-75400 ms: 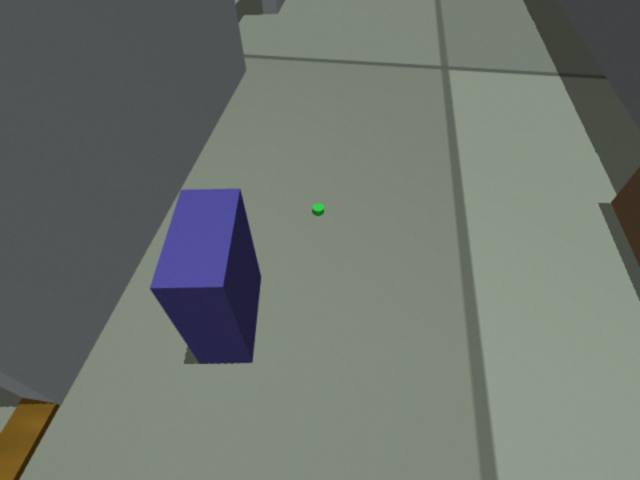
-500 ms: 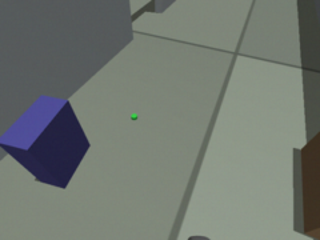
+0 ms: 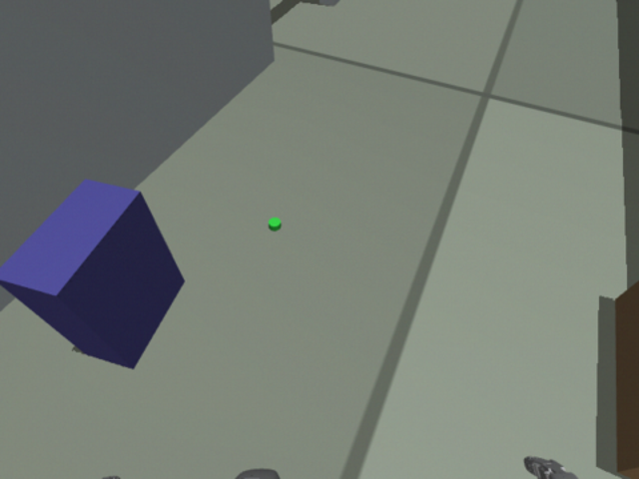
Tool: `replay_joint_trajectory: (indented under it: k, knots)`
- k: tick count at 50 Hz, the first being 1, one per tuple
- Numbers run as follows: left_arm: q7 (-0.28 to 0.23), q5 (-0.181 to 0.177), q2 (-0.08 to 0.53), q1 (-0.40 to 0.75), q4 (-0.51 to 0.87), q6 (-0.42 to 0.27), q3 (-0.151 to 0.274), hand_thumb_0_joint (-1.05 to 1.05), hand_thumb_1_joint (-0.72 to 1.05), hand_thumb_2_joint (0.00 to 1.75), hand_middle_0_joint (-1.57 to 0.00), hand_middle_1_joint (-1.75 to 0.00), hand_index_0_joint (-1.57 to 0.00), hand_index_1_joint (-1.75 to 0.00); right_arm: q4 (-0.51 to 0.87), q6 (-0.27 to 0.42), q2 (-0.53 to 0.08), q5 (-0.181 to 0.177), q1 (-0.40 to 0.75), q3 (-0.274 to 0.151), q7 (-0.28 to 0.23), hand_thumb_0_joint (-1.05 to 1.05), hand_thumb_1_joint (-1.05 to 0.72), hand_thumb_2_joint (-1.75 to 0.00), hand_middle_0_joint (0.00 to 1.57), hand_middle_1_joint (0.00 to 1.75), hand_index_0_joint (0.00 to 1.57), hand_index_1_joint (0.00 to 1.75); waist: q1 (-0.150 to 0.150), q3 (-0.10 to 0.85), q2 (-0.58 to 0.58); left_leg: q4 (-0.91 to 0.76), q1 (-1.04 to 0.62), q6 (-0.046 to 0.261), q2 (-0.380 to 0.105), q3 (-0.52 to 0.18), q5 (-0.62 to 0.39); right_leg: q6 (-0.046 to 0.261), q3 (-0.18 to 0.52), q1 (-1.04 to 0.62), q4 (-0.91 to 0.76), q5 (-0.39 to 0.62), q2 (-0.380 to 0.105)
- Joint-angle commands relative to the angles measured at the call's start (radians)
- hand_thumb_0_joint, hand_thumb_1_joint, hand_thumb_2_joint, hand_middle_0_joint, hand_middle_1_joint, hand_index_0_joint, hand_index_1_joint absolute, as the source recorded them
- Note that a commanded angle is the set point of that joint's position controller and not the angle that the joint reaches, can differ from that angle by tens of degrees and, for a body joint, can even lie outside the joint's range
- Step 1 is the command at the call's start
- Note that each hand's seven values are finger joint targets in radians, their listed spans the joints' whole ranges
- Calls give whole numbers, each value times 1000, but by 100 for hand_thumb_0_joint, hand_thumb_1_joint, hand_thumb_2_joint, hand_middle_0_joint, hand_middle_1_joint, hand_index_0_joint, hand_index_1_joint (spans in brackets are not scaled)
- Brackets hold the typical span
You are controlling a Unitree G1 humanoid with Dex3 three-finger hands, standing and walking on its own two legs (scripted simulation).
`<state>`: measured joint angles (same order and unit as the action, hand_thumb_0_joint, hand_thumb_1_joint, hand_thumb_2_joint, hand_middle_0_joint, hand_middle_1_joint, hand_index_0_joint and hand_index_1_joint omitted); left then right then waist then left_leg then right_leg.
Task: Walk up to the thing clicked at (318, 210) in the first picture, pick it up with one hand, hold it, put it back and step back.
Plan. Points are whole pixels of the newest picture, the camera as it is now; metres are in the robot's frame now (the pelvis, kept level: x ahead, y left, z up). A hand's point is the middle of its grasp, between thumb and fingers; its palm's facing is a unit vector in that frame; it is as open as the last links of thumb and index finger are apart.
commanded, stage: step back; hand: left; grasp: from above
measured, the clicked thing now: (274, 224) +1.09 +0.22 -0.75
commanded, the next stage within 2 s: stand in 0.22 s
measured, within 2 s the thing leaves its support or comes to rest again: neither
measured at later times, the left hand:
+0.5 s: hand out of the picture +0.10 +0.25 -0.14, palm faces -0.03 -0.94 -0.34, open 7.4 cm
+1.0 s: hand out of the picture +0.08 +0.25 -0.14, palm faces -0.04 -0.94 -0.35, open 7.4 cm
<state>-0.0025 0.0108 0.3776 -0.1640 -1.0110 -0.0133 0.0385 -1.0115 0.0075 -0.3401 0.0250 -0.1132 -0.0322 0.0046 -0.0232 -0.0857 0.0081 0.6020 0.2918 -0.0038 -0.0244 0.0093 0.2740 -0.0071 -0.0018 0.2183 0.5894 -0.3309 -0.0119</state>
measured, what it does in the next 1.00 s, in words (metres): stands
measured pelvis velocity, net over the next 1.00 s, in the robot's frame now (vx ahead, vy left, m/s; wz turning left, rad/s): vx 0.00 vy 0.00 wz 0.00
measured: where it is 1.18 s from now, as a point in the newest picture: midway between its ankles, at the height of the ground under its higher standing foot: outside the picture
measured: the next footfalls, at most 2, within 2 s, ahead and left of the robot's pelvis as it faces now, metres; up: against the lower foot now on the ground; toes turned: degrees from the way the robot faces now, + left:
none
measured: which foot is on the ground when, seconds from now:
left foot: down 0.00-1.00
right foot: down 0.00-1.00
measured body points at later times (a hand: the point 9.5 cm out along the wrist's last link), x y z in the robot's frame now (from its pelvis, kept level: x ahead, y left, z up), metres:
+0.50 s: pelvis +0.01 +0.00 +0.02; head +0.02 +0.00 +0.47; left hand +0.10 +0.30 -0.11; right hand +0.10 -0.30 -0.11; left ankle +0.03 +0.12 -0.73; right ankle -0.01 -0.13 -0.73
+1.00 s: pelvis +0.00 +0.00 +0.02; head +0.01 -0.01 +0.47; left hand +0.08 +0.30 -0.11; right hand +0.07 -0.30 -0.12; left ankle +0.03 +0.12 -0.73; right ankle -0.01 -0.13 -0.73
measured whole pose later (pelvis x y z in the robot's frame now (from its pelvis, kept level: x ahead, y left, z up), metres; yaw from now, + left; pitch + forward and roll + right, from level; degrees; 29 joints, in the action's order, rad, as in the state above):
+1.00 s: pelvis +0.00 +0.00 +0.02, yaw +0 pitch -2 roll +0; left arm 0.01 0.01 0.35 -0.11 -1.15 -0.02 0.00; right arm -1.15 0.01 -0.35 0.01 -0.10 0.00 0.01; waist 0.01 -0.05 -0.01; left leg 0.32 0.16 -0.01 -0.02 0.02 0.13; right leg -0.01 0.00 0.09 0.32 -0.19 -0.01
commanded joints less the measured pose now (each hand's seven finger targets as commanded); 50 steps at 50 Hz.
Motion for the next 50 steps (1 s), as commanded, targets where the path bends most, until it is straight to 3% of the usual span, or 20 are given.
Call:
replay_joint_trajectory:
  k: [1, 5, 9, 10, 11, 13, 15, 17, 20, 28, 32, 40, 50]
  knots:
    - [-10, -1, 221, 15, 32, -32, 46, 0, 90, 90, -20, -30, -20, -30, 50, 27, -215, -15, 66, -40, -15, 0, -90, -90, 20, 30, 20, 30, 11, 149, -57, -147, -61, 44, -105, -100, -209, 59, 111, -85, -116, 296, -100]
    - [-13, -5, 204, 59, 12, -31, 35, 0, 90, 90, -20, -30, -20, -30, 17, 27, -211, -14, 98, -38, -13, 0, -90, -90, 20, 30, 20, 30, 13, 146, -37, -169, -112, 48, -114, -90, -266, 46, 96, -77, -158, 326, -94]
    - [-11, -1, 197, 81, -7, -29, 33, 0, 90, 90, -20, -30, -20, -30, -5, 27, -204, -15, 119, -36, -12, 0, -90, -90, 20, 30, 20, 30, 13, 148, -18, -198, -126, 43, -113, -79, -247, 40, 94, -97, -186, 317, -96]
    - [-11, 1, 198, 77, -10, -29, 33, 0, 90, 90, -20, -30, -20, -30, -6, 27, -201, -15, 125, -36, -12, 0, -90, -90, 20, 30, 20, 30, 13, 157, -12, -197, -145, 41, -114, -69, -259, 42, 94, -100, -192, 336, -99]
    - [-7, -9, 172, 95, -27, -29, 13, 0, 90, 90, -20, -30, -20, -30, -21, 30, -210, -20, 100, -27, -8, 0, -90, -90, 20, 30, 20, 30, 25, 163, -13, -231, -171, 41, -113, -103, -307, 29, 92, -108, -216, 335, -105]
    - [-7, -10, 169, 93, -35, -29, 11, 0, 90, 90, -20, -30, -20, -30, -31, 36, -216, -17, 118, -28, -7, 0, -90, -90, 20, 30, 20, 30, 14, 163, -24, -244, -202, 42, -122, -104, -362, 18, 84, -115, -233, 339, -101]
    - [-7, -8, 181, 113, -46, -28, 11, 0, 90, 90, -20, -30, -20, -30, -37, 39, -205, -19, 117, -25, -6, 0, -90, -90, 20, 30, 20, 30, 21, 160, -16, -256, -219, 33, -120, -101, -378, 20, 81, -121, -247, 337, -105]
    - [-7, -6, 181, 116, -52, -28, 9, 0, 90, 90, -20, -30, -20, -30, -43, 39, -205, -17, 120, -21, -7, 0, -90, -90, 20, 30, 20, 30, 18, 160, -22, -269, -222, 30, -119, -93, -377, 16, 82, -128, -261, 341, -110]
    - [-4, -3, 181, 125, -63, -26, 7, 0, 90, 90, -20, -30, -20, -30, -51, 35, -206, -18, 124, -21, -5, 0, -90, -90, 20, 30, 20, 30, 21, 129, -12, -302, -198, 24, -113, -93, -259, 13, 82, -116, -295, 254, -108]
    - [-2, -1, 183, 120, -82, -27, 4, 0, 90, 90, -20, -30, -20, -30, -71, 31, -214, -16, 112, -20, -3, 0, -90, -90, 20, 30, 20, 30, 22, 110, -14, -336, -179, 18, -106, -96, -144, 19, 90, -99, -328, 180, -114]
    - [-1, -3, 185, 111, -83, -28, 5, 0, 90, 90, -20, -30, -20, -30, -77, 36, -217, -16, 101, -17, -4, 0, -90, -90, 20, 30, 20, 30, 20, 135, -13, -323, -212, 16, -112, -93, -221, 22, 95, -106, -319, 230, -120]
    - [-3, -4, 190, 105, -83, -26, 2, 0, 90, 90, -20, -30, -20, -30, -88, 27, -219, -17, 69, -11, -3, 0, -90, -90, 20, 30, 20, 30, 29, 106, -1, -331, -184, 15, -106, -95, -150, 20, 95, -86, -342, 176, -115]
    - [-3, -3, 191, 91, -80, -24, 3, 0, 90, 90, -20, -30, -20, -30, -85, 29, -219, -17, 60, -4, -5, 0, -90, -90, 20, 30, 20, 30, 28, 117, -6, -320, -191, 17, -111, -91, -204, 21, 92, -94, -336, 224, -117]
